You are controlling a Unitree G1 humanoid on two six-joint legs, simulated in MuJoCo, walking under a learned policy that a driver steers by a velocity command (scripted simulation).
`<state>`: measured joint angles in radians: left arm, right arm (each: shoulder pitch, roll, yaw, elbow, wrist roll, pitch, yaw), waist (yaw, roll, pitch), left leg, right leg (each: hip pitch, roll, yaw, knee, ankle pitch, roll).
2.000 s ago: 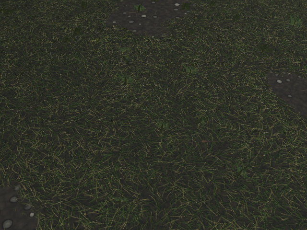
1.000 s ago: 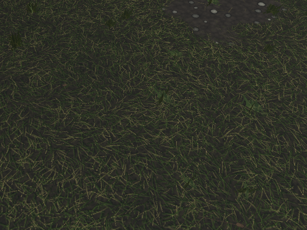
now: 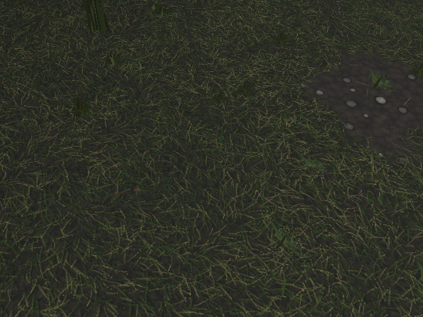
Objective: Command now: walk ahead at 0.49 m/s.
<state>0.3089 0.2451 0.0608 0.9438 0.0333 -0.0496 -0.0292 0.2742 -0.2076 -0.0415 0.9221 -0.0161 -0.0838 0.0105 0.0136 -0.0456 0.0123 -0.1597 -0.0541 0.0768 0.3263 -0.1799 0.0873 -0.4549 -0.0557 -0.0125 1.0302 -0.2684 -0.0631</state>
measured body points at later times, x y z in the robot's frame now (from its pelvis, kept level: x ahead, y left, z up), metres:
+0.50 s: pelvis +0.27 -0.03 -0.01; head +0.29 -0.03 +0.43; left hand +0.36 +0.23 -0.15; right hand +0.26 -0.27 -0.16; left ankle +0.14 +0.08 -0.65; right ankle +0.32 -0.08 -0.75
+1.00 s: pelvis +0.51 +0.01 -0.02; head +0.56 +0.02 +0.43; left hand +0.52 +0.27 -0.17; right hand +0.66 -0.24 -0.12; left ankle +0.62 +0.09 -0.75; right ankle +0.37 -0.08 -0.67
